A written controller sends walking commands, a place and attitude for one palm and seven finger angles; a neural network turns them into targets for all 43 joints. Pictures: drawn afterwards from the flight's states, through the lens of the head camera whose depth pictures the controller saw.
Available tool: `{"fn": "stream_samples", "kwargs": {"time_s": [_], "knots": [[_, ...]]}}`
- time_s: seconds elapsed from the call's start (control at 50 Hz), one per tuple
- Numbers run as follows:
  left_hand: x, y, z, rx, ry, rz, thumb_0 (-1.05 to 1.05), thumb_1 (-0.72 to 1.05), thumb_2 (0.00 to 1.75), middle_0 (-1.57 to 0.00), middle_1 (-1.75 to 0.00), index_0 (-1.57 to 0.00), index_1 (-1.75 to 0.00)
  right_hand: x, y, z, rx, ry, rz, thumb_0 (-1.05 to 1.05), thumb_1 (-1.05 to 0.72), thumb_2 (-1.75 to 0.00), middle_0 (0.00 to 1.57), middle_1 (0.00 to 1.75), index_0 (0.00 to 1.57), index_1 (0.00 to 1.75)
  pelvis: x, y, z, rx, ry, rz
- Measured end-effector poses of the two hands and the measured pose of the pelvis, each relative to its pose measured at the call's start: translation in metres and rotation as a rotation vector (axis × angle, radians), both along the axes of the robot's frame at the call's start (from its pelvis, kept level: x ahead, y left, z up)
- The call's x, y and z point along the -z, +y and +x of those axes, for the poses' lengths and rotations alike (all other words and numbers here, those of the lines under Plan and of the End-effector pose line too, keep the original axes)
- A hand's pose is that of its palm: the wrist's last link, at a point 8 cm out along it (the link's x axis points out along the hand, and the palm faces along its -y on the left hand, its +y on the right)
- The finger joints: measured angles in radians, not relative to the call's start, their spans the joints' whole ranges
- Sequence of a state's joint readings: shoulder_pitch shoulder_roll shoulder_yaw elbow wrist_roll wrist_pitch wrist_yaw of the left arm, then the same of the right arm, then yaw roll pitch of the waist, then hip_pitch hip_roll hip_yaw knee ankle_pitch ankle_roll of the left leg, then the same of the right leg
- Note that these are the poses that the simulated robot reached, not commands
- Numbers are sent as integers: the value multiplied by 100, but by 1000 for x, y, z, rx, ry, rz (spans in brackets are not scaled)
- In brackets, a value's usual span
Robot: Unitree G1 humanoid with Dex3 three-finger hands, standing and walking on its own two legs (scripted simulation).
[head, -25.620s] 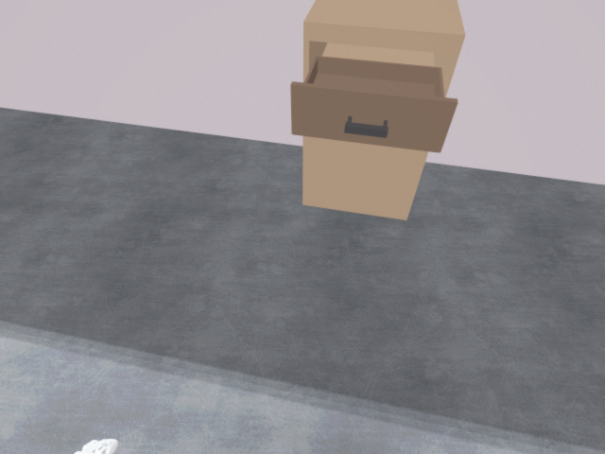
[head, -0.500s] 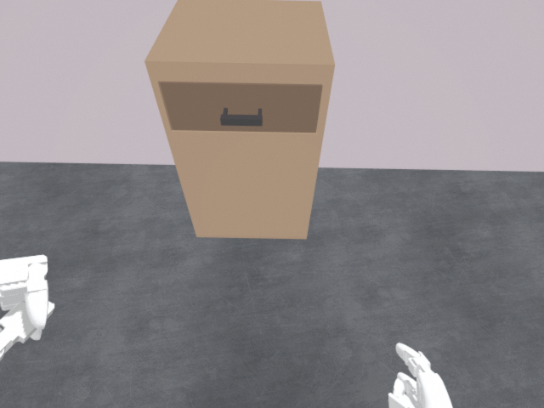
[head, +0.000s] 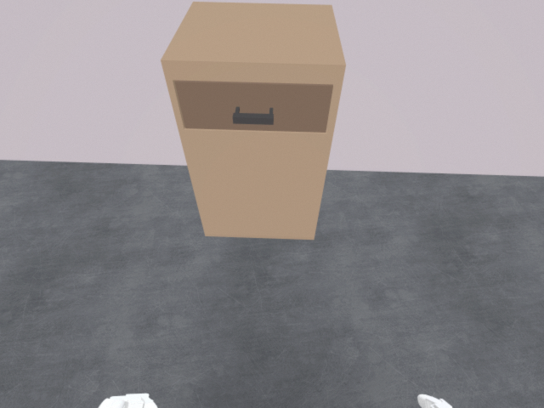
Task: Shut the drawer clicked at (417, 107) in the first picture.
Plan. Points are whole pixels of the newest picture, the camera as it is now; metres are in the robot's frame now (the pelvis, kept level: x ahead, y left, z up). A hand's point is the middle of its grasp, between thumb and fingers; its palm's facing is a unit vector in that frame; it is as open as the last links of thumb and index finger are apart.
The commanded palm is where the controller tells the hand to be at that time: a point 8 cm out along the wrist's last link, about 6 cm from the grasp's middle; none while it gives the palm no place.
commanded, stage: let the arm hang, fingers relaxed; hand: left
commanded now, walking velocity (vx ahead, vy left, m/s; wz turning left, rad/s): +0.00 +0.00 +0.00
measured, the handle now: (253, 114) +0.89 +0.08 -0.08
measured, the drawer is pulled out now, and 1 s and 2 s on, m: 0.00 0.00 0.00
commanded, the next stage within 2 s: look to check the result in 0.86 s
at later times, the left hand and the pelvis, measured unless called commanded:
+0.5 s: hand out of the picture -0.04 +0.19 -0.16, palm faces +0.02 -0.97 -0.23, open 6.8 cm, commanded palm none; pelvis -0.01 +0.01 +0.01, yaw +0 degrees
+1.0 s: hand out of the picture +0.00 +0.17 -0.16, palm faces +0.02 -0.98 -0.20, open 7.4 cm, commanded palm none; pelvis +0.00 -0.01 +0.01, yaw +0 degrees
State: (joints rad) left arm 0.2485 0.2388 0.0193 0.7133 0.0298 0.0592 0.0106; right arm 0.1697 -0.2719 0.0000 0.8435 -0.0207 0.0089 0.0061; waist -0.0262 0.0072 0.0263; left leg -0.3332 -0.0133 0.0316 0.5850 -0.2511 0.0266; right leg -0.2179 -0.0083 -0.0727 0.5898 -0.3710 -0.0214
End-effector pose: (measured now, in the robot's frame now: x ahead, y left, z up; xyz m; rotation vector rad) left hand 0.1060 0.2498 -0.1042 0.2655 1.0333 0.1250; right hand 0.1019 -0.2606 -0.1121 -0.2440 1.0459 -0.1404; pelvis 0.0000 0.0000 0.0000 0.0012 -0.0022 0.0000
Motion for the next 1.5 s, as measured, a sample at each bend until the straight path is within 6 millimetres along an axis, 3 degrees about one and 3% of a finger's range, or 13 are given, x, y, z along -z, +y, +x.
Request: {"fn": "stream_samples", "kwargs": {"time_s": [0.06,0.18,0.26,0.32,0.42,0.62,0.78,1.04,1.24,1.5], "knots": [[27,-16,-53,-37,193,-50,1,91,90,-110,-131,-109,-129,4,5,-38,26,133,-7,1,-91,-90,20,30,20,30,-4,-1,-3,-3,-6,-6],[30,-1,-130,-144,394,-47,1,90,90,-87,-108,-87,-107,11,22,-102,62,357,21,1,-91,-90,20,30,20,30,-10,-1,-7,-10,-7,-18],[23,3,-161,-163,482,-33,1,91,90,-72,-90,-71,-89,17,35,-125,89,417,57,1,-91,-90,20,30,20,30,-12,3,-8,-6,-10,-16],[19,3,-171,-169,508,-26,1,91,90,-61,-76,-60,-76,20,42,-133,103,427,80,1,-91,-90,20,30,20,30,-13,5,-9,-3,-14,-13],[19,-3,-165,-166,487,-30,1,91,90,-42,-55,-41,-54,25,51,-132,112,409,108,1,-91,-90,20,30,20,30,-13,6,-10,3,-20,-7],[25,-26,-121,-129,358,-75,0,91,90,-23,-34,-23,-34,27,49,-120,121,352,114,1,-92,-90,20,30,20,30,-13,3,-9,6,-26,-1],[28,-34,-103,-118,324,-85,1,92,90,-21,-31,-20,-30,24,42,-119,132,348,105,0,-91,-90,20,30,20,30,-13,-4,-5,5,-29,-1],[25,-34,-112,-136,364,-68,0,91,90,-20,-30,-20,-30,24,32,-117,130,372,97,0,-91,-90,20,30,20,30,-14,-10,0,3,-29,-2],[23,-32,-108,-138,366,-51,0,91,90,-20,-30,-20,-30,23,19,-102,119,350,81,0,-91,-90,20,30,20,30,-14,-15,3,4,-29,-1],[18,-27,-80,-118,304,-28,0,91,90,-20,-30,-20,-30,19,-1,-76,104,294,51,0,-91,-90,20,30,20,30,-15,-21,8,7,-30,2]]}}
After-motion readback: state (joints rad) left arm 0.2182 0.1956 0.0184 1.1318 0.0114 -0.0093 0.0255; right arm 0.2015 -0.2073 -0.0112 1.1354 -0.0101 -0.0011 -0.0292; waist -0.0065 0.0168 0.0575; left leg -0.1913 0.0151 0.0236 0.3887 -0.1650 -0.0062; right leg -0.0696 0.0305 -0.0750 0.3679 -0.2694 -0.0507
